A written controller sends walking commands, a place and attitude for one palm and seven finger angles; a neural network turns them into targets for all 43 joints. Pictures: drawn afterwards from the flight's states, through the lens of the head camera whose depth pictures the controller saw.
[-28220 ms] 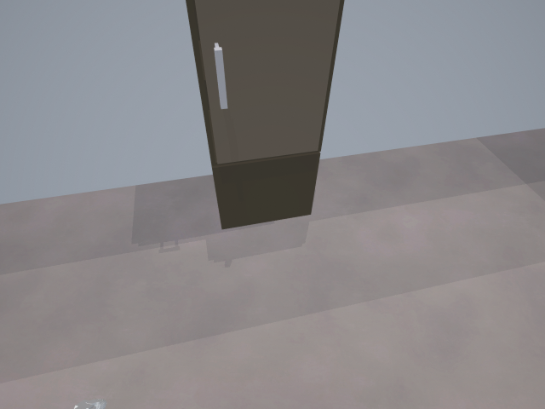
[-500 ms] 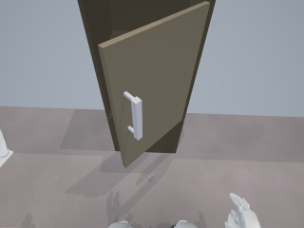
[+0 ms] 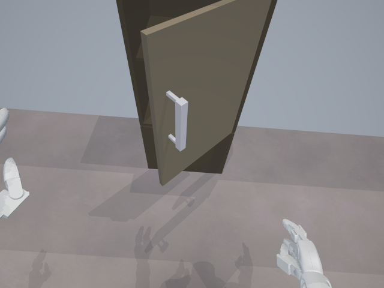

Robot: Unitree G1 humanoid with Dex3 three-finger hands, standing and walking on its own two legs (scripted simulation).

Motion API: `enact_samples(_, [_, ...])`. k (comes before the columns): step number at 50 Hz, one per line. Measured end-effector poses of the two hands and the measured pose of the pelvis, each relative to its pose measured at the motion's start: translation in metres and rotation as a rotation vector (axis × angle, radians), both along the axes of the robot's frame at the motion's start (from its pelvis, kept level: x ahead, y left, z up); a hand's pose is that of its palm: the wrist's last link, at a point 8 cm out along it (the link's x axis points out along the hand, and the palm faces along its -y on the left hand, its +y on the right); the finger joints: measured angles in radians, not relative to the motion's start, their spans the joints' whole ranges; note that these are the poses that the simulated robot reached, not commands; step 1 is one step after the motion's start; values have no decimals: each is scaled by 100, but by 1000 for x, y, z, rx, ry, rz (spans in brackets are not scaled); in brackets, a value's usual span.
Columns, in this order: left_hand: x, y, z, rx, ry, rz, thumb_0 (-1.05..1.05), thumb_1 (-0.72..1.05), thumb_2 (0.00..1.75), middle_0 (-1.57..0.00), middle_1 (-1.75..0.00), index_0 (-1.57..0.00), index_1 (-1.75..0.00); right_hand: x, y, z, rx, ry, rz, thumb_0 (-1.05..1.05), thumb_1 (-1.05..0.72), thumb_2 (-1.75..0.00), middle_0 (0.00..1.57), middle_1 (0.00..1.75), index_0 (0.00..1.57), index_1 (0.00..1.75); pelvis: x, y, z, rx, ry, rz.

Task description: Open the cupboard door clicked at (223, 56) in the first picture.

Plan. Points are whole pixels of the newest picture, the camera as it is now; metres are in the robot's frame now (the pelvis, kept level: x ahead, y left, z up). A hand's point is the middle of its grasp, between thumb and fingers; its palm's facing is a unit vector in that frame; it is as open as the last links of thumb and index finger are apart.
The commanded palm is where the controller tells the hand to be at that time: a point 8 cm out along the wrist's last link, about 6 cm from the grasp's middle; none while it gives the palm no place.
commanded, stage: stop stepping back and stand still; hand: left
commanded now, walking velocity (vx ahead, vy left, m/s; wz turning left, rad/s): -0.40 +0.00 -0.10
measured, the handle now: (176, 122) +0.50 +0.08 +0.01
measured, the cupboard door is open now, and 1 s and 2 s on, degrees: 46 46 46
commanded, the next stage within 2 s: let the arm hang, fingers relaxed in 1.08 s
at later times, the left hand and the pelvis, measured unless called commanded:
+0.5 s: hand (29, 263) +0.13 +0.21 +0.16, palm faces +0.32 -0.84 -0.44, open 7.4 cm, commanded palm +0.08 +0.26 +0.18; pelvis -0.10 -0.02 +0.00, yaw -7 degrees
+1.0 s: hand out of the picture +0.11 +0.24 +0.16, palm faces +0.33 -0.83 -0.45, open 7.4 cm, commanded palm +0.06 +0.28 +0.18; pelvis -0.12 +0.00 +0.01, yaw -8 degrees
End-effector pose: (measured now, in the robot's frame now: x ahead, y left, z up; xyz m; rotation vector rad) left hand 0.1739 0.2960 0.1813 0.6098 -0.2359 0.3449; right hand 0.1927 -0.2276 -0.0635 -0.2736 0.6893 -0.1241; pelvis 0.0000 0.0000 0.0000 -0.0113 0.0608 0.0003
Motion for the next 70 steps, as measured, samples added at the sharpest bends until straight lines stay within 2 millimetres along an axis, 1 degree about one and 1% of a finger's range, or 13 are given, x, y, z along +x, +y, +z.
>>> enact_samples(5, [-15,-1,6,14,3,-63,2,89,89,-22,-30,-21,-30,-22,6,14,21,-62,-4,1,-90,-90,20,30,20,30,-32,0,5,6,-21,-40])
enact_samples(10, [-43,-18,11,-21,32,-90,2,89,89,-22,-30,-21,-30,-69,1,21,52,-82,-29,1,-90,-90,20,30,20,30,-59,-6,11,-20,-33,-100])
enact_samples(17, [-71,-40,3,-23,36,-82,2,89,89,-22,-30,-21,-30,-149,-36,-4,30,20,-102,1,-90,-90,20,30,20,30,-93,-24,3,11,-35,-121])
enact_samples(22, [-79,-45,-1,-80,8,-81,2,89,89,-22,-30,-21,-30,-207,-63,-11,-8,123,-209,1,-90,-90,20,30,20,30,-98,-27,7,16,-43,-130])
enact_samples(27, [-78,-41,-4,-81,-27,-107,2,89,89,-22,-30,-21,-30,-239,-77,-13,-64,144,-277,1,-90,-90,20,30,20,30,-101,-20,1,2,-54,-116])
enact_samples(33, [-81,-35,2,-19,-24,-122,2,89,89,-22,-30,-21,-30,-240,-64,-12,-30,87,-284,1,-90,-90,20,30,20,30,-108,-17,1,17,-69,-136])
enact_samples(47, [-98,-21,-8,-89,17,-69,2,89,89,-22,-30,-21,-30,-193,-17,-5,45,8,-150,1,-90,-90,20,30,20,30,-118,-4,7,1,-66,-141])
enact_samples(59, [-96,-15,-8,-102,34,-73,2,89,89,-21,-30,-21,-30,-181,-14,7,23,-21,-133,1,-90,-90,20,30,20,30,-120,2,9,-7,-58,-137])
enact_samples(61, [-88,-14,-33,-109,119,-92,1,89,89,-21,-30,-21,-30,-182,-18,-2,41,-6,-112,1,-90,-90,20,30,20,30,-123,5,7,-7,-43,-120])
enact_samples(63, [-79,-11,-86,-158,348,-70,1,90,90,-21,-30,-20,-30,-188,-25,-19,50,71,-96,0,-90,-90,20,30,20,30,-126,8,3,0,-35,-110])
enact_samples(65, [-84,-12,-149,-219,616,-27,1,90,90,-20,-30,-20,-30,-198,-32,-34,54,146,-106,0,-90,-90,20,30,20,30,-131,10,0,7,-37,-110])
enact_samples(68, [-122,-28,-230,-299,985,18,1,91,89,-20,-30,-20,-30,-223,-41,-46,56,241,-146,0,-90,-90,20,30,20,30,-135,8,-1,10,-51,-117])
enact_samples(70, [-158,-43,-269,-352,1181,33,1,91,89,-20,-30,-20,-30,-245,-46,-50,49,313,-176,0,-90,-90,20,30,20,30,-136,5,0,10,-61,-120])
